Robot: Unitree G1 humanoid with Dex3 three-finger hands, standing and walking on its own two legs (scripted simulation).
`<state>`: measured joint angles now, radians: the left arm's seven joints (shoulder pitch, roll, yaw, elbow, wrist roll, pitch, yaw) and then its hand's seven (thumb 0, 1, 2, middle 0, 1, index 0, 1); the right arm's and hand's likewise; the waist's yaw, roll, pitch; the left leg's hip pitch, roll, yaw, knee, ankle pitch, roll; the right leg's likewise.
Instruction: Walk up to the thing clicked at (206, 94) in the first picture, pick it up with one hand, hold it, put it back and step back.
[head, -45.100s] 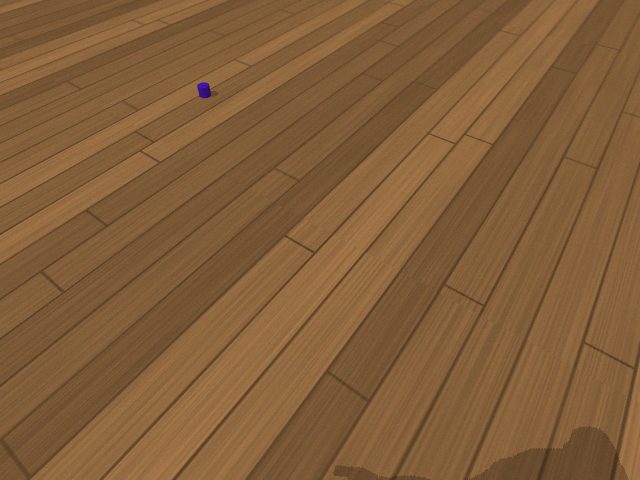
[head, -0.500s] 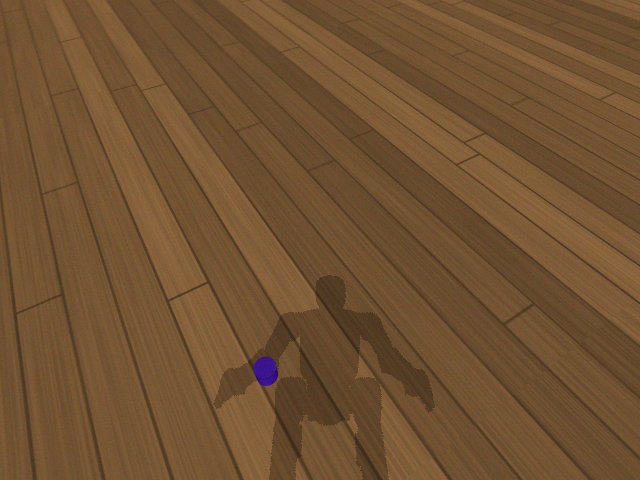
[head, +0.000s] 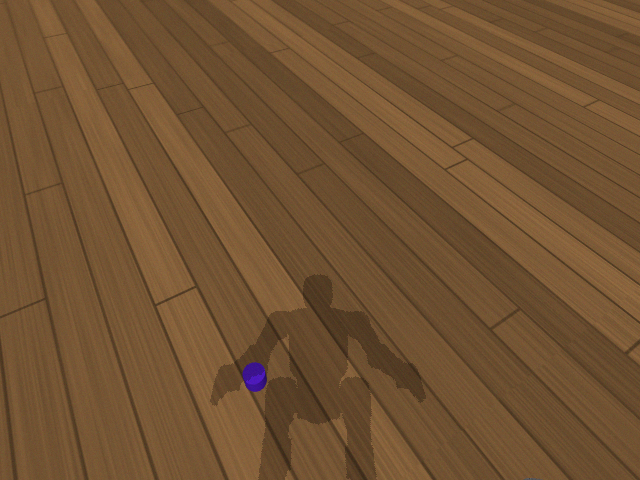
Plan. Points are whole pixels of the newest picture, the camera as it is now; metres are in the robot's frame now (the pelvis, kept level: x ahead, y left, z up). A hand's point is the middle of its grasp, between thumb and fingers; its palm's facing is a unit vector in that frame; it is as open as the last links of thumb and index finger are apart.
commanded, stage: stand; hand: left
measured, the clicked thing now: (254, 377) +0.52 +0.19 -0.75
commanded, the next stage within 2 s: rise first in 1.92 s
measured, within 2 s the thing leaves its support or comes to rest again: neither
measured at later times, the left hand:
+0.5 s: hand out of the picture +0.09 +0.25 -0.16, palm faces -0.03 -0.94 -0.34, open 7.4 cm
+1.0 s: hand out of the picture +0.09 +0.25 -0.15, palm faces -0.02 -0.94 -0.34, open 7.4 cm
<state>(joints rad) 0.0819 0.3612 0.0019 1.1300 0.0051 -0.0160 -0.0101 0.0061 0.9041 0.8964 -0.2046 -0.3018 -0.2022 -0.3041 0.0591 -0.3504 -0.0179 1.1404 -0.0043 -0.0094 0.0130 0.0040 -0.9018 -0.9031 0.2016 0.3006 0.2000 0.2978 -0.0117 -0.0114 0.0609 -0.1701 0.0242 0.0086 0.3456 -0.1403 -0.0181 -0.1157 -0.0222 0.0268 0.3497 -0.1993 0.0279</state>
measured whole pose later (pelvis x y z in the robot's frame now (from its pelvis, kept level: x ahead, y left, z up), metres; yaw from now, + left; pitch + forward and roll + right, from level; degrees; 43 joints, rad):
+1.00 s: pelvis +0.01 -0.01 +0.00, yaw +1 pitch -2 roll +0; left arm 0.10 0.35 0.00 1.13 0.01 -0.01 -0.01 0.01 0.90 0.90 -0.20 -0.30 -0.20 -0.30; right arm 0.08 -0.35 -0.01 1.15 0.00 0.00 0.01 0.00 -0.90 -0.90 0.20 0.30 0.20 0.30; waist -0.01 0.00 0.06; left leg -0.15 0.03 0.00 0.32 -0.14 -0.03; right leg -0.09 -0.01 0.01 0.32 -0.20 0.02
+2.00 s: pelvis +0.02 -0.01 +0.00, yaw +1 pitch -2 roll +0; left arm 0.11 0.36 0.00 1.12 0.01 -0.01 -0.01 0.01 0.90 0.90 -0.20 -0.30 -0.20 -0.30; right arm 0.09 -0.35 0.00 1.13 0.00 0.00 0.01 0.00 -0.90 -0.90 0.20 0.30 0.20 0.30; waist 0.00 0.00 0.06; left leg -0.13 0.03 0.00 0.32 -0.15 -0.03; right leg -0.07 -0.02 0.01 0.32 -0.22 0.02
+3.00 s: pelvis +0.01 +0.01 -0.10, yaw +1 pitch +18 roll -3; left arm 0.31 0.30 0.09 0.31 0.25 0.31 0.03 0.00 -0.53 0.98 -0.08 -1.05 -0.07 -1.05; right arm 0.20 -0.22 -0.02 0.52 0.01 -0.13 -0.04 0.01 -0.88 -0.90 0.20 0.30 0.20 0.30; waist -0.03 0.02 -0.13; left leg -0.97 0.04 -0.05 1.17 -0.52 -0.02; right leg -0.86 0.00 -0.01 1.12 -0.58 0.03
